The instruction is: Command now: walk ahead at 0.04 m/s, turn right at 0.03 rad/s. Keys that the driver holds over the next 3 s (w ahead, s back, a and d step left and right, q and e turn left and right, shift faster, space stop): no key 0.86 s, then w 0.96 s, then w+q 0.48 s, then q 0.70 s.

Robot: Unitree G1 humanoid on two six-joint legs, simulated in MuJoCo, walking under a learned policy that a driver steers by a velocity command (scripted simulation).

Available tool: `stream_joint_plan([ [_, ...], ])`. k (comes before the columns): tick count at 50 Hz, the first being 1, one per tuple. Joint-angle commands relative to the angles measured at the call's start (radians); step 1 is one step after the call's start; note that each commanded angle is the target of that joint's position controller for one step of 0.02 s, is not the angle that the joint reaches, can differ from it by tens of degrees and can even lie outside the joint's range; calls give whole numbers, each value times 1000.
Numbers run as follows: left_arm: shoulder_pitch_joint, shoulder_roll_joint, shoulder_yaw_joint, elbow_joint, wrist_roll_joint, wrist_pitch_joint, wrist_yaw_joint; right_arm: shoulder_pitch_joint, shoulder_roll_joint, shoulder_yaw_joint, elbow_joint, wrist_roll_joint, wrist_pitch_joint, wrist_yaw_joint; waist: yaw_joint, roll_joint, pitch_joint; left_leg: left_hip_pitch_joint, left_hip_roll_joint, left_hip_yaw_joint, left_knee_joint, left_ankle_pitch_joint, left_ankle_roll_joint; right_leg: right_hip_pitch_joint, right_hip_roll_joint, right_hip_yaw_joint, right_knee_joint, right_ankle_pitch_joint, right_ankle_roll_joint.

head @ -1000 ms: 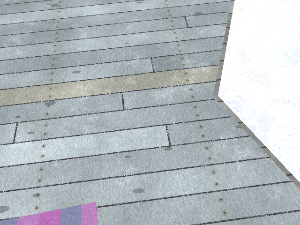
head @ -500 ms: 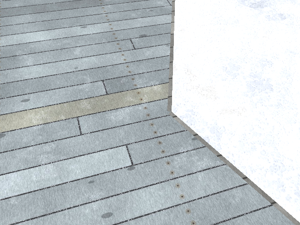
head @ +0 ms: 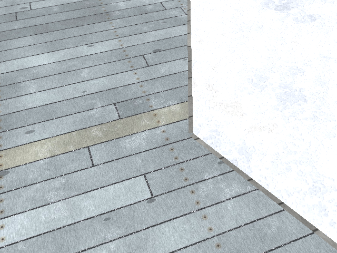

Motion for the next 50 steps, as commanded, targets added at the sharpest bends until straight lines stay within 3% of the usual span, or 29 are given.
stream_joint_plan([
  [1,34,116,24,4,-1,0,8,29,-109,-23,-4,1,-4,-11,5,1,-17,50,111,-95,-43,414,31,-11,-112,79,-43,457,-32],
  [9,26,105,14,85,-3,3,12,9,-103,-15,75,4,1,-15,4,10,-35,78,123,-103,-69,390,34,-3,-113,77,-86,412,-26],
  [10,31,115,14,97,1,2,11,9,-110,-16,82,3,3,-14,0,-2,-19,75,120,-101,-83,360,36,-18,-120,77,-80,412,-27],
  [12,34,99,9,116,1,4,10,15,-93,-10,106,0,5,-17,1,-7,3,68,120,-102,-86,359,36,-26,-118,75,-87,388,-25],
  [21,52,84,-6,174,2,5,12,20,-79,4,174,1,7,-18,2,-7,13,49,118,-104,-101,281,32,-53,-115,79,-109,309,-25],
  [43,124,24,-24,233,3,-1,11,84,-22,27,261,0,2,-21,3,-5,39,-12,112,-110,-113,162,28,-110,-108,80,-115,200,-30],
  [44,136,19,-25,237,4,-1,10,93,-18,28,264,-1,3,-20,4,-5,19,-5,103,-107,-117,84,29,-105,-100,79,-125,119,-33],
  [47,159,60,-3,225,8,9,7,88,-42,12,247,-7,11,-13,13,-34,70,-103,44,-82,-40,-294,61,-177,-77,110,-110,-305,-85],
  [48,170,68,4,219,11,11,3,81,-28,13,235,-14,12,-8,23,-56,114,-160,31,-72,1,-351,66,-204,-101,161,-126,-415,-111],
  [49,221,41,1,222,13,11,2,38,-29,10,213,-16,9,-3,47,-44,141,-252,27,-81,48,-367,74,-165,-121,190,-151,-462,-127],
  [50,256,81,15,229,9,11,2,28,9,17,193,-16,2,3,60,-129,159,-331,-4,-37,128,-338,65,-147,-187,306,-207,-552,-164],
])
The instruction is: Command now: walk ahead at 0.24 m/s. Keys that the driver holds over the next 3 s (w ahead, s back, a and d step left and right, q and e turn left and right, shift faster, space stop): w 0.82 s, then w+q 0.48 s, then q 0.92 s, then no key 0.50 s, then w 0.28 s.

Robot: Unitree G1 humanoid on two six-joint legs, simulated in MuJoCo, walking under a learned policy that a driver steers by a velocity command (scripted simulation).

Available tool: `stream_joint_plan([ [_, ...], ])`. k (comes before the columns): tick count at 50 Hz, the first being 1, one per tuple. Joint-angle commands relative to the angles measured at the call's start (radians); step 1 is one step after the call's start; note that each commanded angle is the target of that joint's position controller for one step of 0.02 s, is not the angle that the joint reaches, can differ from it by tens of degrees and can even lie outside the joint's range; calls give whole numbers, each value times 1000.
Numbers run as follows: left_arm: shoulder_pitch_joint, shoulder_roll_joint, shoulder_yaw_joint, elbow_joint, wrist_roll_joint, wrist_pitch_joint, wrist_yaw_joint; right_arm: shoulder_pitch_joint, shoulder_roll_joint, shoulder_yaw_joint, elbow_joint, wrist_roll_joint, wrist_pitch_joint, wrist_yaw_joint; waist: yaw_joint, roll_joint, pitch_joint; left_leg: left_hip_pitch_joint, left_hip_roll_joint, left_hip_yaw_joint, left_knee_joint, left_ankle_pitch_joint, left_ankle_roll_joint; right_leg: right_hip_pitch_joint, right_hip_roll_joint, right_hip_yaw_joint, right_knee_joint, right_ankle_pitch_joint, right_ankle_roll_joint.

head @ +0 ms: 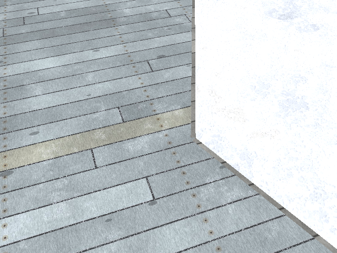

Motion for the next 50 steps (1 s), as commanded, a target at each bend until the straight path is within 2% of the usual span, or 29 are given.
stream_joint_plan([
  [1,153,167,46,3,2,-3,1,-62,-29,-4,-86,-18,-24,15,53,-191,216,-284,-2,54,159,-87,18,-73,-293,425,-305,-525,-186],
  [2,142,162,50,-4,5,-11,-3,-95,-51,-10,-108,-25,-37,19,54,-160,225,-310,34,46,216,-42,20,-73,-337,463,-327,-454,-209],
  [4,126,165,59,-18,12,-27,-6,-108,-84,-25,-135,-13,-59,29,37,-109,197,-331,58,25,235,-79,20,-22,-328,411,-312,-306,-200],
  [5,106,166,63,-28,9,-34,-7,-93,-78,-27,-142,-7,-68,36,19,-107,183,-286,61,29,183,-71,24,-32,-308,361,-295,-256,-184],
  [7,32,159,66,-51,-7,-42,-10,34,-46,-29,-112,8,-81,38,-62,-105,168,10,18,87,-21,54,34,-205,-231,232,-217,-172,-135],
  [8,16,144,64,-62,-4,-46,-12,144,-54,-40,-68,12,-83,32,-102,-62,148,198,-22,98,-86,80,28,-308,-179,175,-125,-120,-113],
  [9,-7,102,52,-83,2,-58,-18,260,-105,-58,-39,1,-90,21,-146,71,112,360,89,-72,-183,-4,40,-425,-100,67,97,-45,-79],
  [10,-16,26,32,-132,-3,-71,-29,397,-226,-87,-20,2,-90,16,-172,333,34,462,348,-524,-383,-292,126,-588,24,-92,428,-128,-33],
  [11,-34,114,53,-144,30,-70,-37,370,-193,-80,-6,2,-76,15,-121,226,98,350,414,-654,-410,-356,176,-636,-20,-48,622,-172,-45],
  [12,-63,105,53,-148,33,-73,-49,250,-146,-66,-50,-2,-78,20,-65,85,177,256,388,-568,-406,-324,172,-658,-77,-20,694,-71,-57],
  [13,-62,76,46,-143,23,-81,-58,175,-134,-62,-78,-2,-88,24,-36,34,186,203,345,-464,-412,-191,158,-632,-105,-10,692,22,-54],
  [14,-67,70,48,-142,22,-85,-63,149,-122,-55,-92,-2,-97,24,-19,10,171,195,308,-377,-412,-33,144,-599,-121,-16,669,79,-45],
  [16,-60,78,54,-143,26,-73,-73,164,-96,-42,-79,1,-112,18,-2,43,130,206,260,-264,-413,171,132,-572,-124,-50,637,134,-20],
  [19,-130,75,58,-172,20,-56,-73,250,-81,-30,-44,6,-121,14,-5,62,110,272,222,-133,-367,549,114,-622,-103,-104,601,168,-4],
  [23,-337,46,40,-259,10,-51,-75,263,-75,-17,-42,4,-121,9,-33,81,149,210,186,-58,-379,696,106,-574,-69,-168,360,249,6],
  [26,-403,50,33,-293,1,-50,-72,276,-97,-17,-33,3,-125,3,-40,104,150,209,200,-37,-372,822,100,-453,-34,-206,196,289,-22],
  [28,-351,81,44,-290,0,-53,-61,253,-117,-21,-33,3,-130,1,-1,110,108,251,217,-19,-285,1061,87,-344,-1,-208,156,274,-61],
  [30,-148,127,68,-230,-1,-65,-46,220,-140,-28,-39,1,-127,-3,89,112,-4,292,219,-3,-47,1222,76,-151,38,-191,122,236,-102],
  [31,-2,145,82,-183,4,-73,-39,194,-151,-31,-45,8,-122,-1,157,101,-71,229,201,13,139,1126,68,27,21,-172,43,277,-122],
  [32,139,215,105,-154,29,-77,-29,198,-117,-23,-68,13,-120,6,196,26,-162,48,157,35,417,792,63,245,-162,29,18,116,-165],
  [33,174,283,125,-159,32,-67,-34,329,-2,-10,-81,46,-118,20,117,-227,-315,-283,-48,55,868,-83,21,498,-478,594,-86,67,-340],
  [34,73,246,120,-170,0,-58,-45,244,-116,-36,-91,21,-111,17,109,-50,-243,-409,-16,-51,941,-57,43,396,-444,650,-193,-95,-346],
  [35,-40,187,102,-190,-8,-64,-46,126,-122,-42,-134,10,-113,19,77,-32,-75,-459,43,-56,900,28,51,241,-412,491,-227,-122,-308],
  [36,-83,126,86,-189,-2,-75,-49,82,-110,-44,-147,8,-117,23,44,20,19,-419,77,-54,822,76,54,90,-373,388,-269,-4,-267],
  [38,-50,58,60,-150,4,-101,-44,82,-77,-47,-144,-17,-93,28,-15,23,76,-286,112,-58,716,100,44,-85,-279,209,-279,274,-190],
  [39,-35,71,61,-138,2,-106,-39,120,-32,-40,-139,-18,-79,37,-40,-13,41,-261,112,-48,681,98,33,-87,-272,185,-293,236,-191],
  [42,18,111,64,-124,4,-123,-38,40,-50,-46,-171,-19,-56,47,-48,-25,80,-336,128,-18,594,146,7,-95,-254,99,-325,335,-192],
  [45,71,124,62,-123,5,-123,-36,-96,-63,-47,-218,-9,-49,55,-16,-27,104,-432,135,-7,468,269,-5,-47,-235,13,-355,361,-156],
  [50,146,113,51,-113,0,-127,-28,-277,-43,-32,-283,2,-59,63,37,-55,113,-417,96,63,206,413,7,55,-227,-116,-335,570,-101],
])
Over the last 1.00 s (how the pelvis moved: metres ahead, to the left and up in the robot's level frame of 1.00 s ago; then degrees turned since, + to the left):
-0.02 0.00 0.00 1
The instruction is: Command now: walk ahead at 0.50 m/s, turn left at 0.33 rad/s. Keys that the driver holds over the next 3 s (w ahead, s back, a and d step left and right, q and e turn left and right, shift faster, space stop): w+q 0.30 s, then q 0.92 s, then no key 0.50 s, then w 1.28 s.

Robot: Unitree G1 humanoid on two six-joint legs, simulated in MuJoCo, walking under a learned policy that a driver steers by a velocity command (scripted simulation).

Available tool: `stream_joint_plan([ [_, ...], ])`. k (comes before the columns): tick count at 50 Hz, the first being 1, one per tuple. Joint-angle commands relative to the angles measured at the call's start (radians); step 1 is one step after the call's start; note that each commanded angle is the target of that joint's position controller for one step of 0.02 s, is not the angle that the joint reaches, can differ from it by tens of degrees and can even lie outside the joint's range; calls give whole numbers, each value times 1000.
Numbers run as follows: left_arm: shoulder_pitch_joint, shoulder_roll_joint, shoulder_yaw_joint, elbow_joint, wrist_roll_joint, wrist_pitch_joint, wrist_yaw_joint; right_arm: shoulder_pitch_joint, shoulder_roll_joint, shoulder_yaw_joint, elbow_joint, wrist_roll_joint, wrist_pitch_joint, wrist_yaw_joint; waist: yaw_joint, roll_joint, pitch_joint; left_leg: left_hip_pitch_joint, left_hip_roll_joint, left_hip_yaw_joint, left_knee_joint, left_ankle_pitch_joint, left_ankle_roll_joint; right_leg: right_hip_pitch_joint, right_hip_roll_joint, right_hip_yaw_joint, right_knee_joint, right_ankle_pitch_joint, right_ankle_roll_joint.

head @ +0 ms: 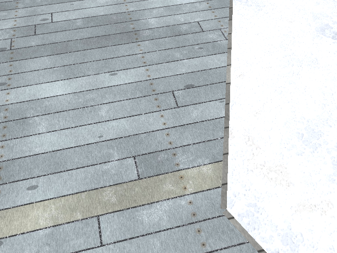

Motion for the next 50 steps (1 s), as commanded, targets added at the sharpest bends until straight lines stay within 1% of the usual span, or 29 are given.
stream_joint_plan([
  [1,57,103,10,-30,-1,-14,10,-117,-20,6,-80,4,-12,6,17,-83,72,24,-37,76,-119,73,13,-47,-279,60,-75,466,-52],
  [4,81,118,11,-20,6,-8,21,-156,-29,4,-106,-2,-16,7,20,-92,70,40,-67,113,-197,5,47,67,-313,19,-5,618,-46],
  [6,60,144,17,-25,7,-3,32,-107,-46,-7,-100,-6,-18,2,-16,-115,31,125,-121,151,-220,-88,84,118,-328,-14,117,913,-36],
  [8,35,174,26,-36,11,12,37,61,-81,-29,-51,-10,-22,-6,-87,-135,-66,294,-187,174,-257,-164,131,128,-335,-40,375,1068,-30],
  [9,18,184,29,-49,5,19,35,198,-112,-47,-9,-19,-28,-8,-152,-125,-132,483,-188,140,-337,-128,164,35,-323,-60,578,944,-13],
  [10,-3,164,24,-91,0,16,28,331,-199,-77,12,-33,-28,-18,-208,-40,-227,722,1,-109,-358,-196,231,-193,-290,-70,892,588,11],
  [11,29,89,15,-159,-27,6,5,305,-282,-100,-8,-24,-17,-20,-133,222,-304,974,281,-705,-483,-130,421,-626,-36,-9,1267,-289,65],
  [12,-86,156,28,-177,-5,-2,1,283,-249,-93,-2,4,-5,-18,-140,16,-250,947,238,-665,-526,-150,386,-751,-98,183,1290,-227,45],
  [13,-150,149,26,-210,-12,-17,-4,219,-213,-83,-10,9,-4,-22,-115,-5,-136,825,218,-533,-546,-102,344,-779,-144,187,1225,-131,40],
  [14,-161,148,29,-204,-8,-22,-1,189,-158,-69,-8,6,-11,-19,-74,-99,-45,685,167,-432,-557,114,285,-716,-176,183,1133,-82,43],
  [15,-149,126,27,-209,6,-6,-2,150,-139,-62,-17,12,-13,-25,-31,-104,-44,616,116,-358,-578,116,252,-664,-192,184,1074,-68,54],
  [16,-116,118,24,-208,20,16,-1,132,-138,-59,-27,17,-21,-29,-6,-57,-38,540,108,-324,-582,262,261,-600,-197,180,1039,-81,76],
  [17,-119,120,27,-215,26,35,1,143,-137,-56,-25,22,-32,-30,4,-52,-32,511,91,-288,-568,423,259,-574,-195,176,1014,-101,96],
  [20,-165,109,26,-247,26,64,2,190,-184,-63,-21,20,-41,-33,6,-38,-34,484,23,-191,-523,690,214,-583,-170,138,891,-47,134],
  [23,-266,118,23,-298,19,76,0,242,-188,-62,-28,21,-20,-36,-30,20,-65,520,-16,-181,-481,746,146,-612,-143,121,784,42,143],
  [26,-360,129,17,-344,10,82,1,284,-191,-63,-40,21,1,-47,-70,49,-79,588,-17,-222,-447,715,102,-646,-126,132,691,105,136],
  [31,-442,159,8,-390,-1,76,8,310,-205,-70,-66,4,27,-65,-100,58,-64,689,11,-325,-360,693,110,-657,-90,170,550,69,115],
  [33,-391,180,9,-383,-4,66,14,268,-220,-76,-91,-2,32,-68,-72,64,-63,666,7,-368,-309,668,98,-557,-76,194,452,37,93],
  [35,-260,201,16,-352,-1,51,25,182,-235,-80,-124,10,24,-60,7,59,-84,572,-59,-375,-201,608,48,-313,-54,186,247,123,60],
  [36,-162,240,26,-342,9,36,35,159,-208,-72,-155,28,13,-51,50,-20,-158,464,-112,-342,-28,414,8,-90,-188,286,195,384,19],
  [37,-162,310,33,-368,4,43,42,288,-120,-57,-172,39,13,-56,-27,-256,-272,273,-271,-180,246,-508,-21,138,-508,550,278,978,-85],
  [38,-155,290,36,-376,-17,68,35,383,-192,-69,-150,22,34,-66,-49,-272,-379,219,-277,-110,412,-691,-26,97,-609,733,252,995,-211],
  [39,-209,220,20,-399,-17,81,33,339,-224,-78,-122,-2,54,-67,-62,-113,-267,191,-221,-123,484,-597,-41,-7,-544,642,215,808,-202],
  [40,-264,170,5,-409,-16,89,36,265,-224,-79,-131,-9,65,-55,-59,-66,-165,179,-194,-104,465,-529,-57,-105,-460,503,180,647,-161],
  [42,-311,179,5,-416,2,100,43,224,-197,-74,-150,0,90,-31,-72,-151,-93,195,-160,-80,429,-442,-89,-211,-352,346,115,439,-110],
  [43,-313,188,9,-414,8,102,44,233,-190,-70,-148,7,98,-22,-73,-156,-88,226,-168,-61,440,-409,-93,-255,-321,289,93,384,-100],
  [44,-298,200,14,-412,14,98,39,235,-182,-67,-158,12,102,-17,-74,-193,-95,230,-167,-53,419,-408,-98,-258,-335,277,97,407,-117],
  [47,-265,206,22,-406,15,96,36,182,-182,-61,-182,8,109,-12,-54,-168,-107,206,-149,-38,338,-392,-100,-226,-351,239,81,302,-129],
  [50,-254,224,32,-406,16,103,32,123,-172,-50,-216,4,117,2,-38,-181,-101,223,-115,-15,207,-384,-91,-233,-371,219,54,120,-130],
])
Over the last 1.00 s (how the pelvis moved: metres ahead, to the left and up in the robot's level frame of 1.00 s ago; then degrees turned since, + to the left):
0.47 0.03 0.00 3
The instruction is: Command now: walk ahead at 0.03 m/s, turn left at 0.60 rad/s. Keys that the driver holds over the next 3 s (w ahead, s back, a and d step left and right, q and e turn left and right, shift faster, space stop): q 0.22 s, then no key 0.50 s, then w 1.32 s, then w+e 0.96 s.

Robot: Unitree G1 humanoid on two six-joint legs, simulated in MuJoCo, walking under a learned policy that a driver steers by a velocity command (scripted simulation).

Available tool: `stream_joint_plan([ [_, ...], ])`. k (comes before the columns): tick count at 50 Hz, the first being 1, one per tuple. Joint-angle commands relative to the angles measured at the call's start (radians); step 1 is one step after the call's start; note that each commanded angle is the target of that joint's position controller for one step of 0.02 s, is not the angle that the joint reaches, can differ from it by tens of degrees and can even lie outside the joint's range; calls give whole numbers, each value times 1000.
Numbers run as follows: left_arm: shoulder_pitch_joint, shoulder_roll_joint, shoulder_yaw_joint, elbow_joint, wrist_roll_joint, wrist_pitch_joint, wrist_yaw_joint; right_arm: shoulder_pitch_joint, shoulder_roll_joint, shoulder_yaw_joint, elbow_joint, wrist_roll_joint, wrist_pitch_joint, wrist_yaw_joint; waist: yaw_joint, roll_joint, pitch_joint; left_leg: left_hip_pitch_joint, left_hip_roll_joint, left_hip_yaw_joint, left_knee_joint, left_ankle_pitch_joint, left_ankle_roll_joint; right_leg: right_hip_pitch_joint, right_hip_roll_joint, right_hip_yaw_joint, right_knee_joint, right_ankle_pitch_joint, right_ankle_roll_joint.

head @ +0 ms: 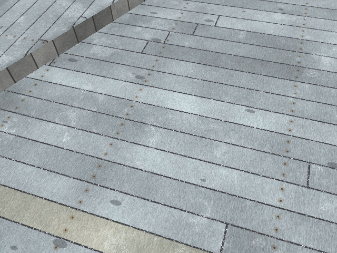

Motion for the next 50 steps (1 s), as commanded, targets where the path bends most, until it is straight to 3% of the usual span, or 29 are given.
stream_joint_plan([
  [1,-2,155,45,-61,4,-4,-3,44,-43,-1,-64,0,4,16,-6,-190,-134,50,29,42,-117,6,8,83,-246,179,-178,-54,-173],
  [6,10,202,66,-61,8,16,-18,34,-49,8,-98,10,-6,30,3,-197,-140,206,27,106,-368,-9,65,43,-279,136,-142,-134,-136],
  [8,17,204,70,-57,-3,27,-21,104,-47,7,-78,7,-20,28,-35,-140,-131,351,5,112,-589,95,104,-43,-260,70,-41,-124,-62],
  [9,60,177,69,-44,-3,33,-29,123,-74,2,-73,-2,-30,15,-37,1,-92,383,68,-42,-760,108,124,-126,-205,-9,117,-212,14],
  [10,83,78,44,-98,-7,40,-35,99,-210,-24,-118,-5,-35,2,-9,303,-68,402,390,-518,-885,105,219,-376,-35,-96,388,-520,105],
  [11,-57,144,57,-129,0,53,-15,134,-253,-45,-112,-22,-33,-9,-81,168,11,193,426,-513,-884,279,315,-353,5,83,545,-497,98],
  [12,-51,128,53,-126,-18,59,-17,80,-196,-29,-106,-19,-36,-20,-23,117,15,163,348,-387,-863,304,294,-301,-13,129,601,-395,88],
  [13,-8,126,53,-102,-25,56,-23,7,-147,-13,-114,-10,-40,-22,21,104,18,151,270,-290,-858,295,250,-272,-13,135,600,-296,78],
  [15,74,149,65,-46,-1,48,-31,-47,-97,2,-132,-2,-52,-29,37,122,-55,241,193,-199,-819,463,230,-247,5,103,654,-217,70],
  [17,77,141,65,-41,-6,50,-38,-4,-67,14,-122,8,-63,-26,25,74,-111,315,204,-187,-792,612,241,-229,8,109,672,-228,75],
  [19,53,117,57,-46,-14,57,-40,37,-66,16,-105,8,-70,-28,5,69,-110,383,218,-200,-787,622,247,-246,1,118,606,-234,80],
  [24,15,92,42,-48,-15,64,-35,77,-66,23,-75,-5,-71,-35,-33,100,-87,392,231,-232,-771,560,259,-142,13,115,366,-304,62],
  [27,36,86,36,-35,-27,57,-22,59,-73,25,-61,-10,-70,-35,-27,95,-90,338,227,-250,-743,603,257,-24,38,103,236,-330,42],
  [29,81,67,29,-12,-31,47,-13,27,-66,31,-50,-3,-70,-39,10,68,-99,306,206,-249,-708,617,230,87,48,93,52,-227,29],
  [30,112,57,23,3,-25,35,-8,14,-55,36,-45,6,-72,-43,32,44,-109,255,189,-242,-694,578,193,196,27,113,-90,-64,21],
  [31,115,82,22,5,-10,19,-2,29,-18,49,-45,8,-81,-44,20,-8,-141,192,159,-231,-682,470,142,303,-62,210,-132,18,11],
  [32,67,162,31,-10,-4,8,-3,82,7,53,-42,12,-84,-39,-44,-133,-130,151,59,-144,-664,304,109,297,-181,333,-108,168,-31],
  [33,17,139,27,-8,-18,5,-16,70,-5,53,-16,4,-74,-40,-40,-168,-109,260,25,-98,-705,212,96,160,-208,331,-93,176,-76],
  [34,-8,100,15,-14,-17,1,-25,57,-21,50,-1,-2,-70,-38,-34,-149,-87,296,33,-113,-719,249,96,122,-162,297,-107,88,-56],
  [36,13,98,13,3,-17,-2,-22,30,-42,42,21,1,-72,-33,-8,-147,-58,303,47,-126,-723,342,98,122,-95,246,-107,13,-14],
  [38,58,114,19,32,-18,-1,-18,49,-23,47,50,-2,-75,-34,5,-146,-75,280,22,-100,-695,209,106,151,-70,247,-133,-258,-23],
  [39,74,135,28,39,-17,6,-19,55,-23,45,59,-8,-75,-34,15,-154,-52,216,-13,-62,-639,78,112,152,-84,288,-155,-441,-51],
  [41,120,167,42,56,-13,16,-23,26,-12,44,48,-22,-77,-24,31,-177,40,72,-35,25,-511,-19,114,127,-194,437,-258,-706,-132],
  [42,124,172,48,62,-14,15,-25,11,-3,46,40,-27,-83,-17,30,-173,77,36,-5,48,-455,5,112,103,-247,493,-294,-734,-163],
  [44,106,160,51,63,-10,2,-33,5,0,46,34,-22,-99,-6,17,-143,81,33,33,51,-415,16,112,89,-267,501,-315,-648,-179],
  [46,64,162,57,59,-15,-11,-43,43,5,46,49,-14,-115,3,-11,-133,57,134,27,80,-502,44,125,63,-218,412,-290,-532,-159],
  [48,27,155,60,58,-25,-16,-49,146,10,41,98,-10,-129,0,-62,-109,27,373,-18,116,-656,138,138,-51,-136,305,-200,-490,-125],
  [49,10,128,55,52,-19,-20,-49,224,-13,32,126,-14,-137,-7,-93,-64,11,499,7,51,-700,103,149,-142,-94,257,-96,-481,-105],
  [50,-38,58,33,14,-20,-29,-55,325,-90,14,142,-21,-146,-20,-135,110,-12,603,201,-262,-862,-146,205,-292,0,145,150,-438,-57],
])
Over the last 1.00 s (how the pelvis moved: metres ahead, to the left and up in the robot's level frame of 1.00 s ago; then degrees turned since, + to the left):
0.37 0.04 0.00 35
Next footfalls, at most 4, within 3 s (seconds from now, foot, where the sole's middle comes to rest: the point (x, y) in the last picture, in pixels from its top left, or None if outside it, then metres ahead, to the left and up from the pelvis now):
0.18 left None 0.01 0.12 -0.78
0.62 right None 0.03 -0.08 -0.78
1.44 right None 0.40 0.00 -0.78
1.98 left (130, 203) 0.67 0.24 -0.78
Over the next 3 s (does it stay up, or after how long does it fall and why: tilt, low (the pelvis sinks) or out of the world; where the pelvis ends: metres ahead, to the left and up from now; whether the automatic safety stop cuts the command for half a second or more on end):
stays up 1.06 0.14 0.00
